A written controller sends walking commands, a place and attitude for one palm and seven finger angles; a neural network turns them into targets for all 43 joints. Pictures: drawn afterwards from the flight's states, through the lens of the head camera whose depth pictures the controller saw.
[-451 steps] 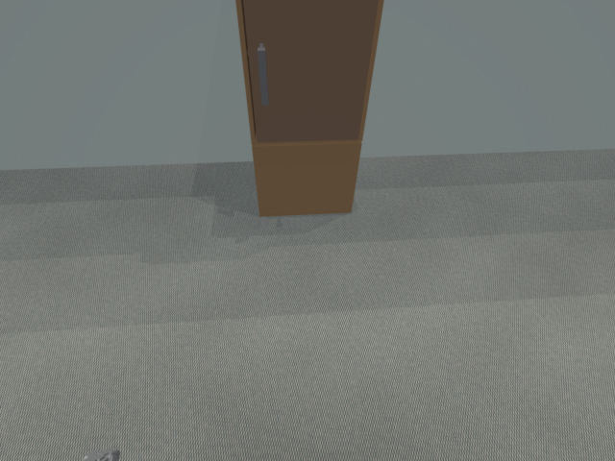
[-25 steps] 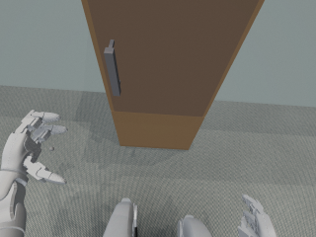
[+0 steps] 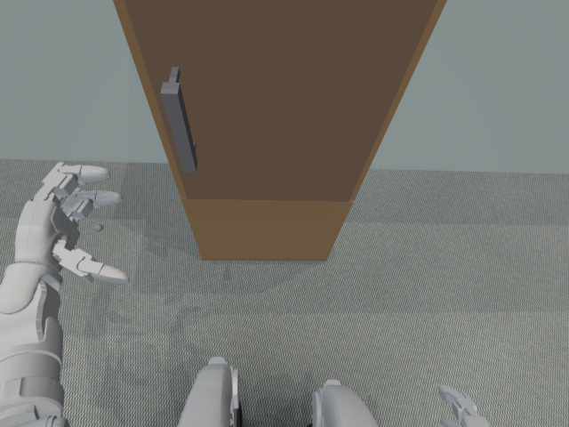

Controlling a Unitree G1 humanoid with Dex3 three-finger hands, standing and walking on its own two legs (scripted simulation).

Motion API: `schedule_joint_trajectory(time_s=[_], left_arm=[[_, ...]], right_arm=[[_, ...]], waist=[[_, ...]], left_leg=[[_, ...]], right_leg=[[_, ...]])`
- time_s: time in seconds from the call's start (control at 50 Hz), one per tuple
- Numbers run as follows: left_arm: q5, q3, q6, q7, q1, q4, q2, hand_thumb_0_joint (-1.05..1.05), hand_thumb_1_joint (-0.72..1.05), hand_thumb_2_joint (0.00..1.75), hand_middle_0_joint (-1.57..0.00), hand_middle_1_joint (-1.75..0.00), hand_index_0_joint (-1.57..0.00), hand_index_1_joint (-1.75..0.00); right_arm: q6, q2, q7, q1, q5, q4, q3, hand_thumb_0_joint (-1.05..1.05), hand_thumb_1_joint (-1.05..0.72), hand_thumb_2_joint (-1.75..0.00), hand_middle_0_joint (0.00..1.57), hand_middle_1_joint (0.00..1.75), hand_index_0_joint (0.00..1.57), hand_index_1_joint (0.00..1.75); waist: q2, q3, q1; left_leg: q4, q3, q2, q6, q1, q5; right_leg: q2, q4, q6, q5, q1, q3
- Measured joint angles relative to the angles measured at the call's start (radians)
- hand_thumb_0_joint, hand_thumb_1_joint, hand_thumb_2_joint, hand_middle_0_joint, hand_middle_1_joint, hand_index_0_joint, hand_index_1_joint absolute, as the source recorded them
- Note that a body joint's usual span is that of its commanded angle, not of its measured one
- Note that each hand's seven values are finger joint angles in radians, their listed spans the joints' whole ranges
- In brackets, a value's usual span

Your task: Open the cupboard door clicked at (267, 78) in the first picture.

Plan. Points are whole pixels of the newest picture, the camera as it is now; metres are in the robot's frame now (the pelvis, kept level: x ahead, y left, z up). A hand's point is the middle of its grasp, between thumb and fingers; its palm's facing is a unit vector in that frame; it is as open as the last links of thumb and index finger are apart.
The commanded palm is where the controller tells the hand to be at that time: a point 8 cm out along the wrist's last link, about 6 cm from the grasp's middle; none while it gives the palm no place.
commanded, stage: move the hooked fingers beside the handle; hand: left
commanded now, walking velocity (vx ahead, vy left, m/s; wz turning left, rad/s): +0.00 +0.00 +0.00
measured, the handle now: (183, 123) +0.56 +0.18 +0.03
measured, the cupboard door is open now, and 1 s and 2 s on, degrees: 0 0 0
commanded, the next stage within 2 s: slide the fingers in behind the handle in 1.72 s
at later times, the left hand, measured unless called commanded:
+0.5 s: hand (125, 184) +0.44 +0.24 +0.03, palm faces +0.04 -1.00 -0.04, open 14.0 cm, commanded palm +0.42 +0.28 +0.03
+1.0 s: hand (142, 150) +0.50 +0.24 +0.03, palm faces +0.05 -1.00 -0.03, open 14.0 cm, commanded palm +0.48 +0.27 +0.03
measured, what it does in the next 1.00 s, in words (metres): stands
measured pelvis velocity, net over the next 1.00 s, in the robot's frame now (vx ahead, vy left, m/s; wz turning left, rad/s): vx -0.01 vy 0.00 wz -0.04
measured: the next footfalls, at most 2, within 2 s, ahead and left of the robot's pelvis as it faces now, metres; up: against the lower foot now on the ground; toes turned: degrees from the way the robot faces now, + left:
none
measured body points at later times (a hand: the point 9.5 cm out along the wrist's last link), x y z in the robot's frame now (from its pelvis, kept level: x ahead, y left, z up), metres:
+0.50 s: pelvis +0.00 +0.00 -0.01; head +0.12 +0.03 +0.42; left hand +0.43 +0.30 +0.04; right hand +0.07 -0.27 -0.12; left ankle +0.06 +0.11 -0.63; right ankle -0.01 -0.12 -0.63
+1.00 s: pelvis -0.01 +0.00 -0.03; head +0.15 +0.03 +0.39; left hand +0.49 +0.29 +0.04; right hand +0.01 -0.28 -0.13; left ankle +0.06 +0.11 -0.63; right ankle -0.01 -0.12 -0.63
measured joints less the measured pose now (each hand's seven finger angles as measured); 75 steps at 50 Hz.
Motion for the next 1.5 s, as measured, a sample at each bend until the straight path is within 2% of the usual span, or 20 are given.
schedule_joint_trajectory(time_s=[0.26, 0.48, 0.72, 0.82, 0.96, 1.04, 1.26, 1.5], left_arm=[[0.046, -0.009, -0.025, 0.022, -0.171, 0.150, 0.021, -0.01, -0.50, 0.30, -0.30, -1.20, -0.30, -1.20], [0.089, 0.011, -0.051, 0.060, -0.300, 0.269, 0.049, -0.01, -0.50, 0.30, -0.30, -1.20, -0.30, -1.20], [0.126, 0.039, -0.051, 0.071, -0.446, 0.407, 0.113, -0.01, -0.50, 0.30, -0.30, -1.20, -0.30, -1.20], [0.141, 0.050, -0.033, 0.074, -0.505, 0.450, 0.151, -0.01, -0.50, 0.30, -0.30, -1.20, -0.30, -1.20], [0.157, 0.068, -0.022, 0.083, -0.557, 0.470, 0.174, -0.01, -0.50, 0.30, -0.30, -1.20, -0.30, -1.20], [0.161, 0.081, -0.015, 0.084, -0.541, 0.447, 0.182, -0.01, -0.50, 0.30, -0.30, -1.20, -0.30, -1.20], [0.148, 0.058, -0.035, 0.091, -0.493, 0.427, 0.138, -0.01, -0.50, 0.30, -0.30, -1.20, -0.30, -1.20], [0.156, 0.034, -0.041, 0.100, -0.526, 0.460, 0.142, -0.01, -0.50, 0.30, -0.30, -1.20, -0.30, -1.20]], right_arm=[[0.039, 0.000, 0.008, 0.004, -0.006, 0.019, -0.001, 0.01, -0.90, -0.90, 0.20, 0.30, 0.20, 0.30], [0.078, 0.004, 0.019, 0.011, -0.016, 0.026, 0.003, 0.01, -0.90, -0.90, 0.20, 0.30, 0.20, 0.30], [0.108, -0.001, 0.022, 0.027, -0.024, 0.041, 0.013, 0.00, -0.90, -0.90, 0.20, 0.30, 0.20, 0.30], [0.118, -0.006, 0.023, 0.031, -0.026, 0.040, 0.018, 0.00, -0.90, -0.90, 0.20, 0.30, 0.20, 0.30], [0.132, -0.006, 0.031, 0.040, -0.032, 0.041, 0.021, 0.00, -0.90, -0.90, 0.20, 0.30, 0.20, 0.30], [0.144, -0.003, 0.037, 0.051, -0.033, 0.029, 0.019, 0.00, -0.90, -0.90, 0.20, 0.30, 0.20, 0.30], [0.150, 0.008, 0.041, 0.050, -0.028, 0.042, 0.020, 0.00, -0.90, -0.90, 0.20, 0.30, 0.20, 0.30], [0.149, -0.002, 0.040, 0.020, -0.034, 0.022, 0.019, 0.00, -0.90, -0.90, 0.20, 0.30, 0.20, 0.30]], waist=[[0.000, 0.001, -0.012], [0.001, 0.005, -0.034], [0.006, 0.010, -0.065], [0.009, 0.015, -0.083], [0.013, 0.016, -0.099], [0.016, 0.017, -0.103], [0.011, 0.014, -0.081], [0.009, 0.009, -0.090]], left_leg=[[0.019, 0.000, 0.001, 0.002, -0.038, -0.003], [0.042, 0.000, 0.008, 0.001, -0.077, -0.008], [0.076, -0.011, 0.015, -0.003, -0.137, -0.013], [0.092, -0.016, 0.019, -0.004, -0.166, -0.016], [0.102, -0.016, 0.025, -0.003, -0.192, -0.018], [0.101, -0.012, 0.029, -0.002, -0.193, -0.020], [0.077, -0.011, 0.021, 0.001, -0.161, -0.014], [0.087, -0.017, 0.017, 0.003, -0.168, -0.015]], right_leg=[[0.001, 0.019, 0.002, -0.002, -0.037, 0.001], [0.006, 0.044, 0.000, -0.007, -0.079, 0.004], [0.014, 0.076, -0.005, -0.014, -0.137, -0.004], [0.019, 0.089, -0.007, -0.015, -0.164, -0.007], [0.025, 0.095, -0.006, -0.014, -0.190, -0.007], [0.028, 0.093, -0.005, -0.012, -0.193, -0.002], [0.022, 0.066, -0.001, -0.006, -0.158, -0.002], [0.020, 0.073, 0.001, -0.007, -0.160, -0.007]])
